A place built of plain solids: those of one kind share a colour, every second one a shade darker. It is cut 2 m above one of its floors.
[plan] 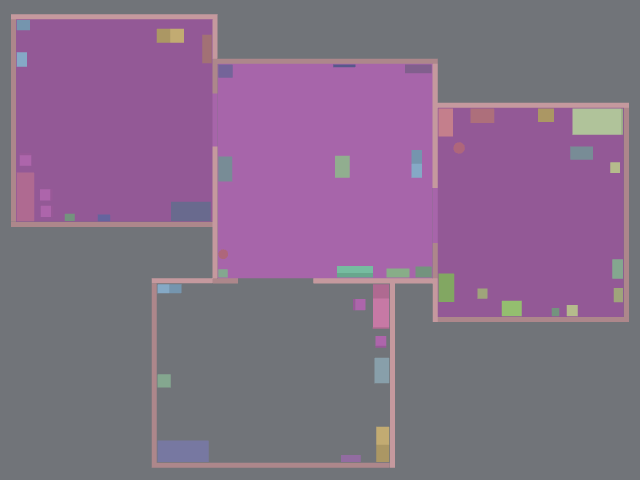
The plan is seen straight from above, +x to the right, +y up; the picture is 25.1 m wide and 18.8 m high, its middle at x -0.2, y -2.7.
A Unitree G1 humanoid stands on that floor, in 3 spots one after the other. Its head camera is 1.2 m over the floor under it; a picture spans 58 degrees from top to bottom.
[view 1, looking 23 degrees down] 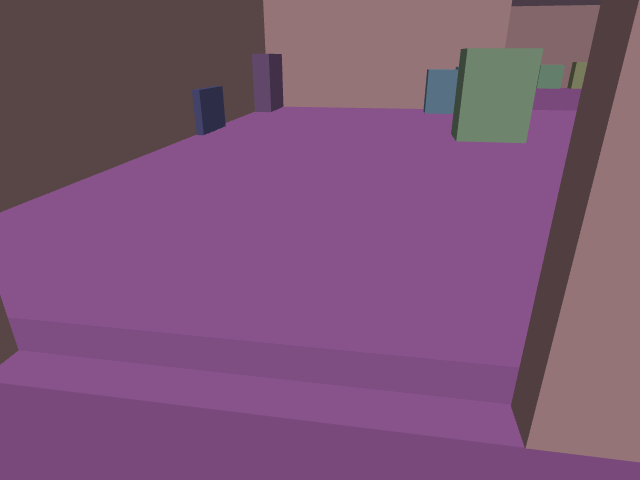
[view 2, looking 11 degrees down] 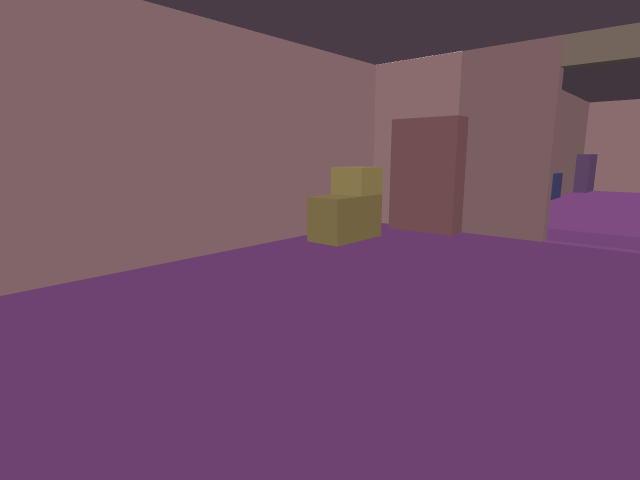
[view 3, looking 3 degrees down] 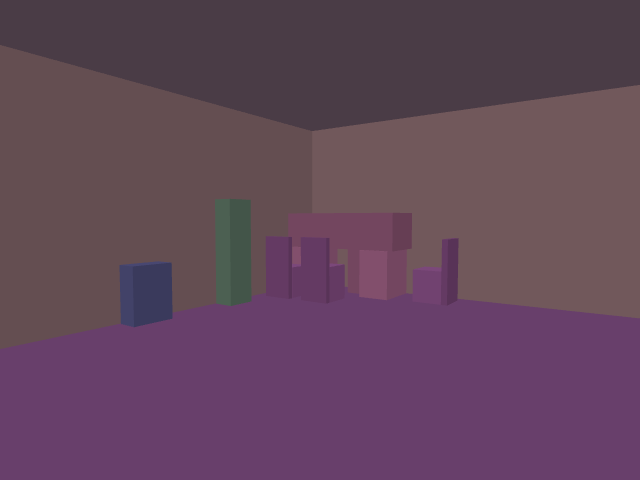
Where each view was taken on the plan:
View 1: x -5.56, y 1.47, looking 9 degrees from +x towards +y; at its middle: floor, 2.64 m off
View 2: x -11.03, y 1.47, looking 41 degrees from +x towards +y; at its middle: carton_stack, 6.00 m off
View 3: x -5.75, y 2.63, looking -145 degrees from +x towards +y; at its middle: dining_chair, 6.02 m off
